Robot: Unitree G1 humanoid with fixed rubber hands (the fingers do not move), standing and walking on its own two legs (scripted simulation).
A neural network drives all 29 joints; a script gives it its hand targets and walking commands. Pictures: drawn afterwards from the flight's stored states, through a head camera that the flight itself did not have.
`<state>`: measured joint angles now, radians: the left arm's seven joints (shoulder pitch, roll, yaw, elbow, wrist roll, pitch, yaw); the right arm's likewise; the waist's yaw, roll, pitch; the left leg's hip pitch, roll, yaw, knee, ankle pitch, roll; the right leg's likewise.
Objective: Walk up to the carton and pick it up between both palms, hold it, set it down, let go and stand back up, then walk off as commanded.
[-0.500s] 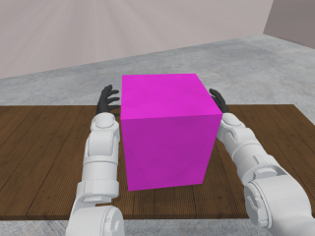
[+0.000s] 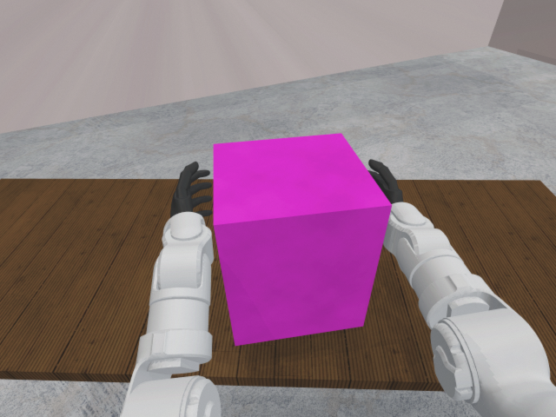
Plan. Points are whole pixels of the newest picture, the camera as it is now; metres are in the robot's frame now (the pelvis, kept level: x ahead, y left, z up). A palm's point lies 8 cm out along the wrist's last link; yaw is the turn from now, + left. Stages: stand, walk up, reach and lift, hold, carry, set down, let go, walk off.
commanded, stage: set down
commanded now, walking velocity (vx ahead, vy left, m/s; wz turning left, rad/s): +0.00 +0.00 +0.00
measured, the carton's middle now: (289, 236) +0.39 +0.07 +0.09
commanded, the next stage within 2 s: none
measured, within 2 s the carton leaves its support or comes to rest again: rests again in 1.20 s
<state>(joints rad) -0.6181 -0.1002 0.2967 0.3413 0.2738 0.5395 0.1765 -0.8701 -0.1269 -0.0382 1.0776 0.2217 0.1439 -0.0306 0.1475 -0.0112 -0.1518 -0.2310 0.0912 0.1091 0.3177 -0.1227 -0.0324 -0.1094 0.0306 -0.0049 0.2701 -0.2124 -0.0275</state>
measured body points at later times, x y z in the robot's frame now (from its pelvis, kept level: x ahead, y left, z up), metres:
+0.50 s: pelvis +0.00 -0.01 +0.00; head -0.02 -0.01 +0.45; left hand +0.35 +0.22 +0.14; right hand +0.44 -0.07 +0.12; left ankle +0.01 +0.14 -0.75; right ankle -0.05 -0.10 -0.75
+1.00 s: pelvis +0.00 -0.01 +0.00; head +0.00 -0.01 +0.45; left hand +0.34 +0.22 +0.12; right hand +0.44 -0.06 +0.10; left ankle +0.01 +0.14 -0.75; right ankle -0.05 -0.10 -0.75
